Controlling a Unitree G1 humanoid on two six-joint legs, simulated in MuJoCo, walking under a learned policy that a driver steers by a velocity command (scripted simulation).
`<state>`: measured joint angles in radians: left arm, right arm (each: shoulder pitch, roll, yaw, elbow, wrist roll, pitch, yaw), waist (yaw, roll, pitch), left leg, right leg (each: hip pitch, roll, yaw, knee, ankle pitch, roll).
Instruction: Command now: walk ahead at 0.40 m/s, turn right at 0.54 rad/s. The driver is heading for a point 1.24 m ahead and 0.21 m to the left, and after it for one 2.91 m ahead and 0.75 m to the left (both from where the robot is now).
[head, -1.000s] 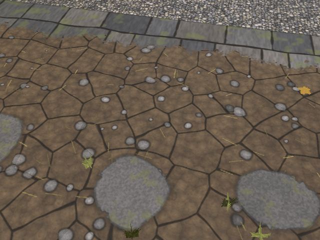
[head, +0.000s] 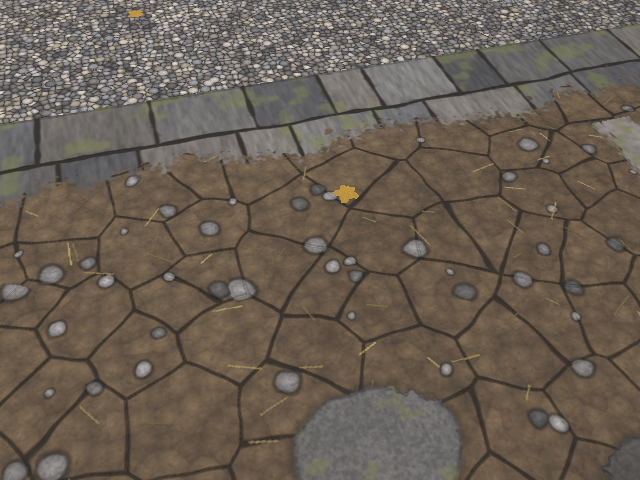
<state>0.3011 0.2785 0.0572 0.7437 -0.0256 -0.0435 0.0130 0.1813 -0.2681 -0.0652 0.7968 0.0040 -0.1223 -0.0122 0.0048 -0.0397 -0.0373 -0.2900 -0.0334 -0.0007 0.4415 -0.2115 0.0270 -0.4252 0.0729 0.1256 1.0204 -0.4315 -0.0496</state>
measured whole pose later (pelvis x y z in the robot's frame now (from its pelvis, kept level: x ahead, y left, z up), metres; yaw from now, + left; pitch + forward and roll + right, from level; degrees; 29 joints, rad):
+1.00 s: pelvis +0.51 -0.04 -0.02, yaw +11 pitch +2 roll +0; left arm 0.30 0.27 0.05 0.81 -0.02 -0.09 0.01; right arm 0.14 -0.28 -0.07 0.67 0.02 -0.06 0.05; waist 0.01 0.00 0.06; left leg -0.48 -0.08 0.05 0.64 -0.20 0.12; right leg -0.24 -0.03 -0.02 1.19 -0.48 0.00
